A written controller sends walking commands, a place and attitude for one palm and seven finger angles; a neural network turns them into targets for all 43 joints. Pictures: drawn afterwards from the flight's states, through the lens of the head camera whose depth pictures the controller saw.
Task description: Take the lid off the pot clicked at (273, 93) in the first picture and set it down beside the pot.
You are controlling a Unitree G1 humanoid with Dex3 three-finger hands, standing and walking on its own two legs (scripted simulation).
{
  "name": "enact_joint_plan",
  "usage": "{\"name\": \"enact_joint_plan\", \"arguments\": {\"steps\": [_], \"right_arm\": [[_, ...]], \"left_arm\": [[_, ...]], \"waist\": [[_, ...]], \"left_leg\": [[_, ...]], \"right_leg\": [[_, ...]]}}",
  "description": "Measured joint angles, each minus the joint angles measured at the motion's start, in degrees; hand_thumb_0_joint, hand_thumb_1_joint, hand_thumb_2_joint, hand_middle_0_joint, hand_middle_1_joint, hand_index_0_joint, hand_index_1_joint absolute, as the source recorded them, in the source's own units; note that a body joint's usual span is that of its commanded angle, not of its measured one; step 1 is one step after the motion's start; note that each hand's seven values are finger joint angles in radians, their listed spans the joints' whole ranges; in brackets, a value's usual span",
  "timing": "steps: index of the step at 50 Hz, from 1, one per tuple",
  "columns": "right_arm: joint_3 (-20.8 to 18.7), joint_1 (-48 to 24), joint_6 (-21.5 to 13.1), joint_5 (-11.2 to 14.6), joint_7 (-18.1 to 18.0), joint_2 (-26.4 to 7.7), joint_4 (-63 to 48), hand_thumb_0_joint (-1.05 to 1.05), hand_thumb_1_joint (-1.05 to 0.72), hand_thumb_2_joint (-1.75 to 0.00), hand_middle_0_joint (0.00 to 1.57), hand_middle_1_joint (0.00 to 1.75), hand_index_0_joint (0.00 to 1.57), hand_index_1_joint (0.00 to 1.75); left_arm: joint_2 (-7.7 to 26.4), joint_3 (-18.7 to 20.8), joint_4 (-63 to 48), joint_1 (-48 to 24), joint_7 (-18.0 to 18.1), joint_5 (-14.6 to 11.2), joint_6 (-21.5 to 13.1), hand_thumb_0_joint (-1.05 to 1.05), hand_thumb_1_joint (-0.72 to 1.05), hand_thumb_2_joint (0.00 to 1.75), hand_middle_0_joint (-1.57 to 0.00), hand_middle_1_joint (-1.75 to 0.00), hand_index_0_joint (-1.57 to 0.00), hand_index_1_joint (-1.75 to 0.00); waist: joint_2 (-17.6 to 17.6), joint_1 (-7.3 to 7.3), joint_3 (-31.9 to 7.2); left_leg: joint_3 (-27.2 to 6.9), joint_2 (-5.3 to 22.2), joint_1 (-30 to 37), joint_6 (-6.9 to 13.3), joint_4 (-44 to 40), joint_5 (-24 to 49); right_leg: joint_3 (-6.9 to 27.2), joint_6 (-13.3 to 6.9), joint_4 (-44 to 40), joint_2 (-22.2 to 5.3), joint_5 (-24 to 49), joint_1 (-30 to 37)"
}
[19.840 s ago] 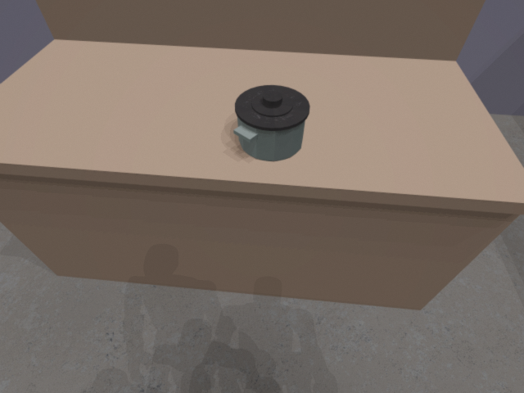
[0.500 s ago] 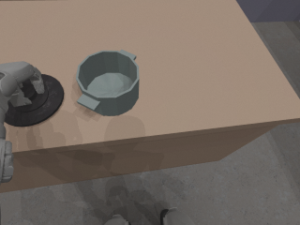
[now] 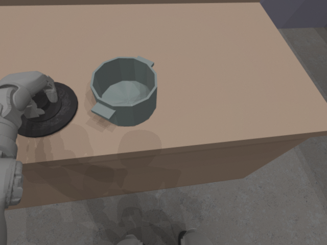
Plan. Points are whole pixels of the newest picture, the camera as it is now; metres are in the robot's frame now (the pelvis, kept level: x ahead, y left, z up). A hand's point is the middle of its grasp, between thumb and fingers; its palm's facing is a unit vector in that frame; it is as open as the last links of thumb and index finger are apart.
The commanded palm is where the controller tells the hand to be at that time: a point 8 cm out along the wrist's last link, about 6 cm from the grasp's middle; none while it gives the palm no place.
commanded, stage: open the fingers wide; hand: left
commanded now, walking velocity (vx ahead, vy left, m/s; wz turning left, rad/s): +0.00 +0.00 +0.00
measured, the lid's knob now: (39, 102) +0.49 +0.30 +0.00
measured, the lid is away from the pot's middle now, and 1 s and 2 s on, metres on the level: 0.23 0.23 0.23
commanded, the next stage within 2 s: raise the empty hand in 0.80 s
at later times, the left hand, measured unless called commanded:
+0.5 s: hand (34, 106) +0.46 +0.30 +0.03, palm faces -0.45 -0.08 -0.89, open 9.4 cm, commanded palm +0.48 +0.29 +0.08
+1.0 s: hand (29, 107) +0.45 +0.31 +0.03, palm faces -0.46 -0.10 -0.88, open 11.0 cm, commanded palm +0.48 +0.30 +0.09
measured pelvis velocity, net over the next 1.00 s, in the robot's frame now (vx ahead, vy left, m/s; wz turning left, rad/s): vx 0.01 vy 0.00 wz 0.00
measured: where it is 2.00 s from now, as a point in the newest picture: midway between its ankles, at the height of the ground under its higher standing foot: outside the picture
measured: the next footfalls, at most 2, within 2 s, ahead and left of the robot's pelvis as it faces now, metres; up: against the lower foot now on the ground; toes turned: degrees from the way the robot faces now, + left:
none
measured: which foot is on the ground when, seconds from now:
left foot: down 0.00-1.00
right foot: down 0.00-1.00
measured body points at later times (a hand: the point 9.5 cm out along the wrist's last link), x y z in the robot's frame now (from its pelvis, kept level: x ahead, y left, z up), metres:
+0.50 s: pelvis +0.01 +0.00 +0.00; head +0.11 +0.01 +0.44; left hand +0.48 +0.30 +0.08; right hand +0.02 -0.28 -0.12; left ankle -0.01 +0.07 -0.70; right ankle +0.02 -0.16 -0.70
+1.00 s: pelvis +0.01 +0.00 +0.00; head +0.11 +0.01 +0.44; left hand +0.47 +0.31 +0.08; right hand +0.01 -0.28 -0.12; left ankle -0.01 +0.07 -0.70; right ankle +0.02 -0.16 -0.70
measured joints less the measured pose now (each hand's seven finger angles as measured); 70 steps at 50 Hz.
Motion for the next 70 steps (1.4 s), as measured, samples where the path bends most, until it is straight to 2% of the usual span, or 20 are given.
{"name": "enact_joint_plan", "arguments": {"steps": [12, 20, 34, 43, 51, 62, 66, 70], "right_arm": [[-0.7, -1.25, 0.07, -0.4, 0.76, -0.05, -0.39, 0.0, -0.9, -0.9, 0.21, 0.3, 0.2, 0.3], [-0.34, -1.54, 0.2, -0.11, 0.97, 0.0, -0.24, 0.0, -0.9, -0.9, 0.21, 0.3, 0.2, 0.3], [-0.09, -0.87, -0.09, 0.0, 0.24, -0.39, -0.51, 0.0, -0.9, -0.9, 0.21, 0.3, 0.2, 0.3], [-0.16, -0.41, 0.18, 0.04, -0.03, -0.65, -0.64, 0.0, -0.9, -0.9, 0.21, 0.3, 0.2, 0.3], [-0.45, -0.55, 0.51, 0.02, -0.01, -0.48, -0.39, 0.0, -0.9, -0.9, 0.21, 0.3, 0.2, 0.3], [-0.36, -0.81, -0.09, 0.46, 0.24, 0.02, 0.35, 0.0, -0.9, -0.9, 0.21, 0.3, 0.2, 0.3], [-0.26, -1.15, -0.29, 0.58, 0.36, 0.06, 0.06, 0.0, -0.9, -0.9, 0.21, 0.3, 0.2, 0.3], [-0.52, -1.16, -0.49, 0.52, 0.37, 0.17, -0.12, 0.0, -0.9, -0.9, 0.21, 0.3, 0.2, 0.3]], "left_arm": [[-1.62, -0.12, -2.43, 2.57, 0.83, -0.44, 0.55, 0.0, 0.27, 0.8, -0.54, -0.95, -0.62, -0.98], [-2.07, -0.99, -1.97, 2.21, 1.3, -0.49, 0.64, 0.0, 0.2, 0.75, -0.51, -0.96, -0.52, -0.94], [0.12, 0.61, -1.58, 2.03, -0.39, -0.63, -0.25, 0.0, 0.03, 0.67, -0.43, -0.93, -0.39, -0.88], [1.65, 2.25, -1.91, 2.95, -0.68, -0.71, -1.71, 0.0, 0.0, 0.65, -0.4, -0.92, -0.36, -0.87], [1.46, 2.69, -3.71, 4.11, -1.0, -0.45, -1.69, 0.0, 0.0, 0.64, -0.37, -0.9, -0.36, -0.87], [0.23, 0.65, -3.95, 2.97, -1.7, -1.97, -0.2, 0.0, 0.01, 0.63, -0.35, -0.88, -0.35, -0.87], [0.14, 0.08, -4.33, 2.76, -2.48, -1.75, 0.41, 0.0, 0.01, 0.63, -0.35, -0.88, -0.35, -0.87], [-0.28, 0.43, -6.06, 3.17, -2.88, -2.17, 0.36, 0.0, 0.01, 0.63, -0.35, -0.88, -0.35, -0.87]], "waist": [[0.01, 0.8, -0.15], [-0.2, 1.12, 0.09], [-0.26, 0.55, 0.38], [-0.43, 0.26, 0.32], [-0.39, 0.42, 0.54], [-0.2, 1.18, 0.33], [-0.15, 1.32, 0.47], [0.01, 1.61, 0.55]], "left_leg": [[-0.1, -0.21, 1.84, 0.04, -0.98, -0.09], [-0.37, -0.32, 2.41, -0.04, -1.18, -0.11], [-0.24, 0.0, 1.64, -0.28, -0.63, -0.35], [-0.13, 0.26, 1.12, -0.38, -0.27, -0.49], [-0.25, 0.17, 1.88, -0.27, -0.86, -0.24], [-0.33, -0.35, 5.61, 0.09, -3.51, 0.49], [-0.13, -0.55, 6.84, 0.27, -4.47, 0.74], [-0.09, -0.81, 8.48, 0.38, -5.85, 1.19]], "right_leg": [[-0.09, -0.04, -0.97, -0.18, -0.14, 1.89], [-0.35, -0.12, -1.01, -0.28, -0.35, 2.49], [-0.19, 0.25, -0.28, 0.01, -0.55, 1.51], [-0.06, 0.29, -0.05, 0.26, -0.52, 0.95], [-0.18, 0.25, -0.94, 0.19, -0.18, 1.93], [-0.29, 0.01, -3.89, -0.26, 0.57, 5.92], [-0.09, -0.03, -4.77, -0.44, 0.82, 7.08], [-0.06, -0.11, -6.12, -0.67, 1.24, 8.75]]}}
